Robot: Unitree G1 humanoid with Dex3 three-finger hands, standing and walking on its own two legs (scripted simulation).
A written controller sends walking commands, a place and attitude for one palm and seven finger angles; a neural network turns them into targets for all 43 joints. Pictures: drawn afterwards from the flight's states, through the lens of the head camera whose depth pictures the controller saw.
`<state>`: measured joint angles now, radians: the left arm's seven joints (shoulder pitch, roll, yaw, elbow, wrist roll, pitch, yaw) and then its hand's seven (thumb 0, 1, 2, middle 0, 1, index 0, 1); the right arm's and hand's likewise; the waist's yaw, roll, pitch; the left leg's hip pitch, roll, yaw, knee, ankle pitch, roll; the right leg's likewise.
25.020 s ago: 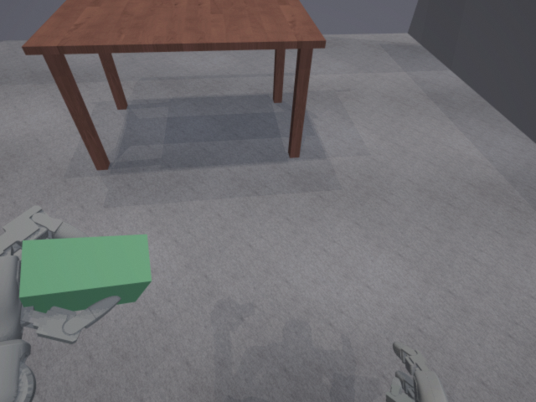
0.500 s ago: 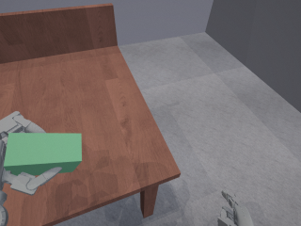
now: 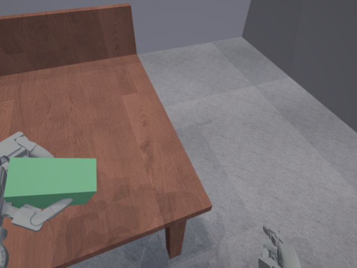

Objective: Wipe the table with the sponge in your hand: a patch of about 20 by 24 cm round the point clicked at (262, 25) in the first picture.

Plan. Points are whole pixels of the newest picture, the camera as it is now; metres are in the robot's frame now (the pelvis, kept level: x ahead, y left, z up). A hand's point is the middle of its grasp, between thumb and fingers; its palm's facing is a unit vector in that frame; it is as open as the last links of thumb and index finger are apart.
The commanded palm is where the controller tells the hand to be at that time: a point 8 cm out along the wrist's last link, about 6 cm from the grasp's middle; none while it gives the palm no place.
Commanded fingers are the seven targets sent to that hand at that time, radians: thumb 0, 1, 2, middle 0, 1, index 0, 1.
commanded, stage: shuffle to correct the standing spot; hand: left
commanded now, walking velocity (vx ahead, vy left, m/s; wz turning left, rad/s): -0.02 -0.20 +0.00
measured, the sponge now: (66, 184) +0.23 +0.20 +0.14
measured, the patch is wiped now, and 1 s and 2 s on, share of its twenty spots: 0.00 0.00 0.00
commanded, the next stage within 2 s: come to a stop and stand still in 0.58 s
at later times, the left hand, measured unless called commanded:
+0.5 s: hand (45, 182) +0.22 +0.23 +0.16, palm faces +0.30 -0.87 -0.39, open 9.6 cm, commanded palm +0.16 +0.27 +0.18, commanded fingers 0.00 0.10 1.30 -1.20 -1.60 -1.20 -1.60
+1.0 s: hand (39, 188) +0.22 +0.24 +0.15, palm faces +0.22 -0.90 -0.38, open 9.6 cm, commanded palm +0.15 +0.30 +0.18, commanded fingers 0.00 0.10 1.30 -1.20 -1.60 -1.20 -1.60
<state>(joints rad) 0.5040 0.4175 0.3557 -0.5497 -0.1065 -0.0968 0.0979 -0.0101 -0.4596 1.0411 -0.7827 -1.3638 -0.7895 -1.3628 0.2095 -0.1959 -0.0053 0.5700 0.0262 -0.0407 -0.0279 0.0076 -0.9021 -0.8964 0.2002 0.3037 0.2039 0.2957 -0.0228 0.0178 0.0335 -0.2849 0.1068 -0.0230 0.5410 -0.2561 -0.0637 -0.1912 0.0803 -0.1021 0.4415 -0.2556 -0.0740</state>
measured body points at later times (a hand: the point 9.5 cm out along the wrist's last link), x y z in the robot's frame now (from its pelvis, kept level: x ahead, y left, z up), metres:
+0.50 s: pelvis +0.00 -0.01 +0.00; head +0.01 +0.00 +0.45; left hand +0.20 +0.27 +0.18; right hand +0.16 -0.24 -0.09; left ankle +0.02 +0.16 -0.74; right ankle -0.01 -0.07 -0.74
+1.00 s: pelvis -0.02 +0.03 +0.00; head +0.01 +0.04 +0.44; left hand +0.20 +0.29 +0.17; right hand +0.14 -0.22 -0.07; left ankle +0.01 +0.14 -0.74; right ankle -0.01 -0.07 -0.74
